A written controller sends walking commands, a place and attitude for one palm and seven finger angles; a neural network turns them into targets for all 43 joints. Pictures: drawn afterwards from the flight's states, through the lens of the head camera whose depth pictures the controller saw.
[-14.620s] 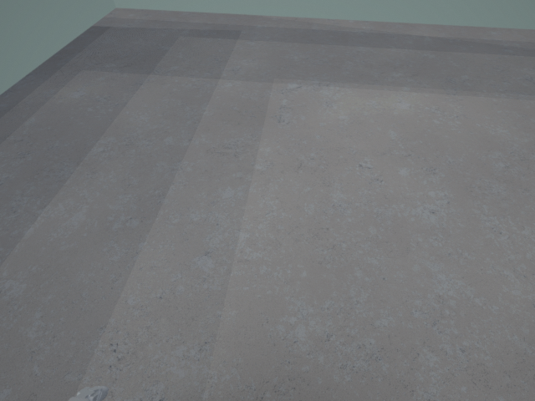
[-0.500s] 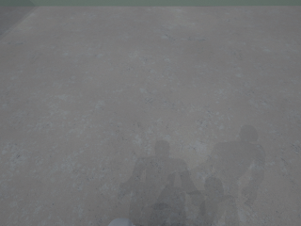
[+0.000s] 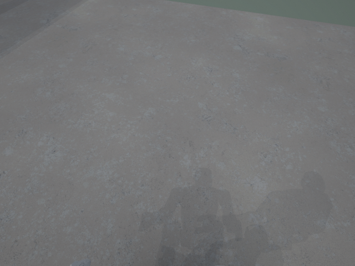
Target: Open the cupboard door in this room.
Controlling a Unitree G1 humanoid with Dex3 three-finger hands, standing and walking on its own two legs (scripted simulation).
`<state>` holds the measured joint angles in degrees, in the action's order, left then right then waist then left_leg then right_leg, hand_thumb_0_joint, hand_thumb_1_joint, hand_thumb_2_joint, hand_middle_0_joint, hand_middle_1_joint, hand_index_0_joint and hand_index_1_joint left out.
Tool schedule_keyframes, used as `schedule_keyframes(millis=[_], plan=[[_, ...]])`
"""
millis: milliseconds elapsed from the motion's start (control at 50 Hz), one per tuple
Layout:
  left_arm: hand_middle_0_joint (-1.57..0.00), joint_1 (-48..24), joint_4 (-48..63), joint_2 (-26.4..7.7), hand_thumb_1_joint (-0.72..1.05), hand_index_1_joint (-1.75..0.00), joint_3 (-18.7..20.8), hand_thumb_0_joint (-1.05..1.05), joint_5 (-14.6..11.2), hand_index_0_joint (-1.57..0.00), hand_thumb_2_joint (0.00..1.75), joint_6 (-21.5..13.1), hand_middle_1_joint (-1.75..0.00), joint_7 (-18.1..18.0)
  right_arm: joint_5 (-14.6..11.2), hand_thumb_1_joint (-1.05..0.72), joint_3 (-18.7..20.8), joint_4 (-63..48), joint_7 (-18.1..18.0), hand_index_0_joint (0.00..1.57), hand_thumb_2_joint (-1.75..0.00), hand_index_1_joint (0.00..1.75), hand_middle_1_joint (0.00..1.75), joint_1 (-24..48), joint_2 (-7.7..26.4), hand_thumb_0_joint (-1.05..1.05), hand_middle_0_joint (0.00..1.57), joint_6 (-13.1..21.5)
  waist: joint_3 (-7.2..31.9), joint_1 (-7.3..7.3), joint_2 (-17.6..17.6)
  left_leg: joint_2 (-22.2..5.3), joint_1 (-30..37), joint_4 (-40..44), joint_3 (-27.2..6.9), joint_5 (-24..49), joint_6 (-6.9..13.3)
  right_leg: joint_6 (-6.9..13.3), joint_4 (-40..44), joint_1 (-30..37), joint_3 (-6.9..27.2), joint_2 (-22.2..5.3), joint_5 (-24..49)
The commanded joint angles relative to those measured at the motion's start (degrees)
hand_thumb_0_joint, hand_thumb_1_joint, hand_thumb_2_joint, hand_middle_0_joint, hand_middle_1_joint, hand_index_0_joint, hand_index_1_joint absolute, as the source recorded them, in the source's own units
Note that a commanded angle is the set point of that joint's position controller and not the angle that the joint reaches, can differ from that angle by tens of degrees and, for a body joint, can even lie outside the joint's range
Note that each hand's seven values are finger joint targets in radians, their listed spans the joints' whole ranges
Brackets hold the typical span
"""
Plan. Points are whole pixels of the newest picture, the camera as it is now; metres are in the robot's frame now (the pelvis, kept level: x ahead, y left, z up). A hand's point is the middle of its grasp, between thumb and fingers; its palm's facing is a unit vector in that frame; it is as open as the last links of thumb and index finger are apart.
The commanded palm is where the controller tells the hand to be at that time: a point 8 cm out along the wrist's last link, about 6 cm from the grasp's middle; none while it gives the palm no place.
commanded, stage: turn or walk to find it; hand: left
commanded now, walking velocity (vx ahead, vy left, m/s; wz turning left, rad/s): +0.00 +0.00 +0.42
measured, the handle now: out of the picture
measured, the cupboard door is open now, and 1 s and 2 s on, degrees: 0 0 0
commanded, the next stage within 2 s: none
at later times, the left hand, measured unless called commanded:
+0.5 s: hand out of the picture -0.04 +0.18 -0.17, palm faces +0.28 -0.93 -0.24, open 7.3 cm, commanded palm none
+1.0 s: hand out of the picture -0.01 +0.22 -0.15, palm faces +0.41 -0.87 -0.25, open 7.3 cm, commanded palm none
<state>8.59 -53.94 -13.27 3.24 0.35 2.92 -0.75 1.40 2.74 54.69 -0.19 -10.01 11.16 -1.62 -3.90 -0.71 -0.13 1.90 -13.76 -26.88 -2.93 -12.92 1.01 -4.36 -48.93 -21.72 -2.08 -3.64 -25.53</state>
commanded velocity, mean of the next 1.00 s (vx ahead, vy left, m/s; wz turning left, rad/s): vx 0.00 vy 0.00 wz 0.42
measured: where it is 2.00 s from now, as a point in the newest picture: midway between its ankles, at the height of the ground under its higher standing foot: outside the picture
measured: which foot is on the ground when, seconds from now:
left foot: down 0.00-0.08, up 0.10-0.54, down 0.56-1.00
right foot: up 0.00-0.06, down 0.08-0.56, up 0.58-1.00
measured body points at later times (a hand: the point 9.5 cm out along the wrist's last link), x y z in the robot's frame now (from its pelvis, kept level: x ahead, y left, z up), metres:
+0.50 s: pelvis -0.02 -0.02 -0.01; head +0.02 -0.01 +0.44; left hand -0.05 +0.23 -0.15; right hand +0.10 -0.25 -0.16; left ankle -0.08 +0.10 -0.71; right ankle +0.00 -0.12 -0.74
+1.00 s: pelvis -0.04 -0.01 +0.00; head -0.01 +0.00 +0.45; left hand -0.04 +0.27 -0.13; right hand +0.11 -0.21 -0.15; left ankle -0.07 +0.10 -0.74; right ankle +0.01 -0.13 -0.72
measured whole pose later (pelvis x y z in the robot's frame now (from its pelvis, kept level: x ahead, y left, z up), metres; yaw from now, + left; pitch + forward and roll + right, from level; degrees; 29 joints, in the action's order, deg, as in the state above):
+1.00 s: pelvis -0.04 -0.01 +0.00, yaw +25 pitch +0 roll +0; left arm 6.8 -52.9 -12.3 2.7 0.2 2.3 -0.9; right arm 1.4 3.2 55.6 -0.2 -11.9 11.3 -2.0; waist -3.8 -1.8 -0.8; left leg 2.8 -14.2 -28.1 -3.4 -13.6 1.5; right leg -4.1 -41.6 -18.9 -2.2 -2.8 -23.2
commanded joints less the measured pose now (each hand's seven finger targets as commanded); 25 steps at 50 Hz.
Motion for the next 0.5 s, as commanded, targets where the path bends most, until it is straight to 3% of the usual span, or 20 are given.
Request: schedule_keyframes(millis=[0,20,40,60,80,100,120,140,160,180,300,400,440,480], plan=[[-0.20,4.19,3.54,-4.14,0.90,-0.30,0.66,0.00,-0.05,-0.20,0.90,-1.95,-0.30,-0.29,0.06,-0.90,3.35,-3.71,-0.41,0.20,-0.90,0.30,0.30,-0.16,12.14,0.00,0.20,0.34,6.33,1.08,-8.68,-12.99,1.65,3.24,-14.77,21.38,7.40,0.48,14.46,6.37,-1.28,1.92,5.45],[-0.20,6.78,2.85,-4.53,0.90,-0.30,0.85,0.00,0.05,-0.20,0.90,-2.34,-0.30,-0.40,-0.28,-0.90,3.43,-4.00,-0.33,0.20,-0.90,0.30,0.30,0.49,11.62,0.00,0.20,0.29,7.01,2.39,-7.06,-11.34,-1.92,0.75,-13.86,17.20,5.65,0.58,22.00,12.17,-1.72,1.48,11.70],[-0.20,8.29,2.66,-6.77,0.90,-0.30,1.30,0.00,0.46,-0.20,0.90,-2.93,-0.30,-0.67,-0.67,-0.90,3.19,-4.28,-0.09,0.20,-0.90,0.30,0.30,-0.18,9.40,0.00,0.20,0.36,7.41,2.84,-1.08,-7.62,-7.88,-3.82,-11.30,9.24,2.63,1.61,28.45,19.05,2.02,-2.60,14.88],[-0.20,9.21,2.90,-11.74,0.90,-0.30,2.31,0.00,1.32,-0.20,0.90,-3.50,-0.30,-1.15,-1.04,-0.90,2.61,-5.28,0.32,0.20,-0.90,0.30,0.30,-0.99,5.76,0.00,0.20,0.39,7.17,3.18,13.38,0.22,-18.25,-15.14,-2.65,-7.93,-1.52,6.52,32.23,24.11,16.36,-16.49,17.61],[-0.20,8.30,3.92,-12.92,0.90,-0.30,2.28,0.00,0.93,-0.20,0.90,-3.33,-0.30,-1.11,-0.44,-0.90,2.99,-5.75,0.06,0.20,-0.90,0.30,0.30,-0.01,6.95,0.00,0.20,-0.25,5.44,3.45,15.01,1.16,-18.57,-26.90,-1.80,-20.16,-2.36,12.11,34.19,16.33,20.73,-23.90,19.00],[-0.20,5.69,4.63,-11.53,0.90,-0.30,2.65,0.00,0.73,-0.20,0.90,-3.40,-0.30,-1.30,-0.06,-0.90,3.35,-5.14,0.14,0.20,-0.90,0.30,0.30,0.32,8.07,0.00,0.20,-1.00,3.40,2.80,15.07,-0.50,-18.30,-34.90,-3.97,-18.84,-2.05,13.20,35.44,10.77,19.84,-22.47,14.96],[-0.20,3.33,5.26,-9.93,0.90,-0.30,2.18,0.00,0.67,-0.20,0.90,-3.32,-0.30,-1.15,-0.10,-0.90,3.58,-4.16,0.48,0.20,-0.90,0.30,0.30,0.37,8.16,0.00,0.20,-1.27,0.85,1.52,11.06,-1.29,-18.45,-40.17,-3.56,-15.47,-2.13,12.47,35.15,8.01,15.99,-19.47,13.52],[-0.20,1.05,5.57,-7.94,0.90,-0.30,1.54,0.00,0.64,-0.20,0.90,-3.45,-0.30,-0.99,0.01,-0.90,3.51,-2.91,0.84,0.20,-0.90,0.30,0.30,-0.98,7.71,0.00,0.20,-1.38,0.27,0.04,8.31,-1.97,-18.55,-42.36,-2.85,-11.75,-2.65,11.09,33.47,8.24,10.46,-16.09,16.31],[-0.20,-0.46,5.98,-6.77,0.90,-0.30,1.24,0.00,0.63,-0.20,0.90,-3.51,-0.30,-1.10,-0.07,-0.90,3.37,-2.04,1.06,0.20,-0.90,0.30,0.30,-2.94,7.12,0.00,0.20,-1.49,0.89,-1.03,7.85,-2.65,-18.11,-43.15,-1.84,-9.39,-3.17,10.29,32.31,8.97,6.45,-14.74,19.65],[-0.20,-0.26,5.98,-6.42,0.90,-0.30,1.09,0.00,0.72,-0.20,0.90,-3.77,-0.30,-1.10,-0.04,-0.90,3.09,-1.60,1.16,0.20,-0.90,0.30,0.30,-3.57,6.70,0.00,0.20,-1.58,1.19,-0.93,9.02,-2.82,-17.72,-43.48,-0.88,-7.94,-3.78,10.01,31.83,9.63,4.03,-13.82,22.35],[-0.20,6.46,3.15,-8.06,0.90,-0.30,1.59,0.00,1.09,-0.20,0.90,-3.82,-0.30,-1.17,-0.28,-0.90,2.17,-1.98,0.98,0.20,-0.90,0.30,0.30,0.62,5.99,0.00,0.20,-1.51,2.95,2.13,9.00,-4.03,-16.90,-33.91,2.21,-11.29,-5.28,11.70,29.48,16.64,1.27,-15.99,32.25],[-0.20,9.05,1.31,-10.10,0.90,-0.30,2.15,0.00,1.48,-0.20,0.90,-3.27,-0.30,-0.96,-0.83,-0.90,1.17,-2.52,0.86,0.20,-0.90,0.30,0.30,3.70,5.04,0.00,0.20,-0.73,5.00,4.00,11.37,-3.63,-11.85,-20.77,5.74,-14.46,-4.48,12.58,26.30,19.23,-0.17,-16.87,38.75],[-0.20,9.01,0.94,-10.71,0.90,-0.30,2.42,0.00,1.42,-0.20,0.90,-3.06,-0.30,-0.90,-1.06,-0.90,0.95,-2.66,0.70,0.20,-0.90,0.30,0.30,3.09,5.12,0.00,0.20,-0.28,6.44,3.69,11.98,-3.35,-8.76,-14.93,7.03,-13.46,-3.84,12.32,24.29,19.59,-0.73,-17.41,39.99],[-0.20,7.30,0.65,-10.80,0.90,-0.30,2.52,0.00,1.13,-0.20,0.90,-2.77,-0.30,-0.86,-0.93,-0.90,1.00,-1.89,0.60,0.20,-0.90,0.30,0.30,-0.02,5.51,0.00,0.20,0.24,7.27,1.51,10.32,-3.22,-1.75,-4.11,8.19,-5.82,-3.25,9.51,20.21,16.46,-3.39,-16.56,36.37]])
